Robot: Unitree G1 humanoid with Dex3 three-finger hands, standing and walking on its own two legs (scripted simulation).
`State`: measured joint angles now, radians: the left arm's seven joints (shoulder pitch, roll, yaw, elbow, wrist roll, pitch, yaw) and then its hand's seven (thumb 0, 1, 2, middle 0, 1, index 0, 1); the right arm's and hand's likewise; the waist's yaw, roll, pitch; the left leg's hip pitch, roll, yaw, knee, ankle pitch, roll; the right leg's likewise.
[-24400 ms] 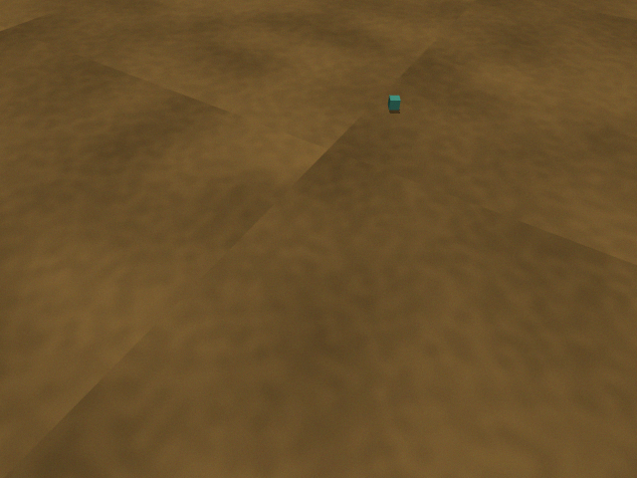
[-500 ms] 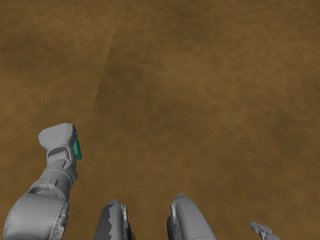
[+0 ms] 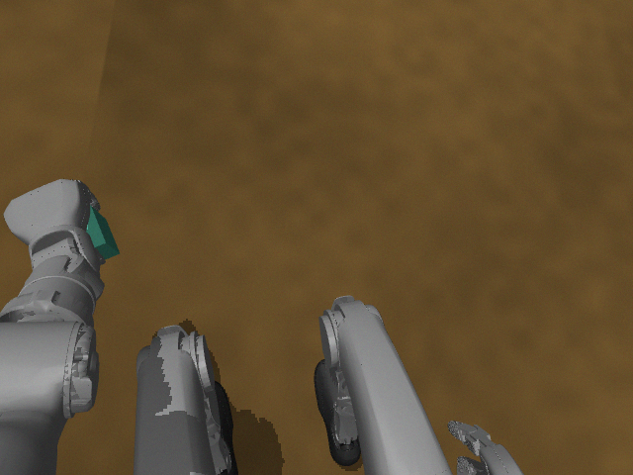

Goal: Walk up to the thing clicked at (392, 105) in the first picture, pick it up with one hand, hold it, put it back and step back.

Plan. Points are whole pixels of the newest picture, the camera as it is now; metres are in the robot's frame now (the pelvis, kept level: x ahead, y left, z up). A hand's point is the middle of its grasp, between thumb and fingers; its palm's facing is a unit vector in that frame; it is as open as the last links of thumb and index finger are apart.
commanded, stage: crouch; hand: left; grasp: from above
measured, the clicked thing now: (84, 238) +0.46 +0.25 -0.19
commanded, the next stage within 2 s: lower in 0.86 s
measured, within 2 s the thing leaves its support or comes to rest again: neither
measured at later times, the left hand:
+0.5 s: hand (94, 239) +0.47 +0.25 -0.24, palm faces -0.39 -0.18 -0.90, open 8.6 cm
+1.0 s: hand (97, 236) +0.48 +0.26 -0.28, palm faces -0.37 -0.18 -0.91, open 8.5 cm
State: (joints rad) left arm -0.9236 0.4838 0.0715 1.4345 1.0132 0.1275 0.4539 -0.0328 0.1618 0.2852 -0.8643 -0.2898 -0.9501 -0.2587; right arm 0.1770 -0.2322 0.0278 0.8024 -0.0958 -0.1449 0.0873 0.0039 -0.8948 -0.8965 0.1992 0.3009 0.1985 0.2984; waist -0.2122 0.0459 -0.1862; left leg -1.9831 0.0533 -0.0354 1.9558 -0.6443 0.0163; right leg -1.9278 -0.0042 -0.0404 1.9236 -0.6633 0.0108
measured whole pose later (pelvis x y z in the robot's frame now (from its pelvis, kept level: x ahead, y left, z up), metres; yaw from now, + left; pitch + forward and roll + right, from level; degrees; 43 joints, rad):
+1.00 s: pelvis -0.01 +0.00 -0.13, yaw -4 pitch +34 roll -7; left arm -1.11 0.72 0.18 1.61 1.09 0.05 0.46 -0.04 0.13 0.31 -0.89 -0.30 -0.95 -0.28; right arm 0.19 -0.30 0.08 0.80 -0.16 -0.17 0.22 0.00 -0.91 -0.90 0.20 0.30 0.19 0.30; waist -0.27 0.01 -0.02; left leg -2.32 0.07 -0.11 2.38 -0.67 0.02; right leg -2.24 0.02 -0.09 2.31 -0.67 0.01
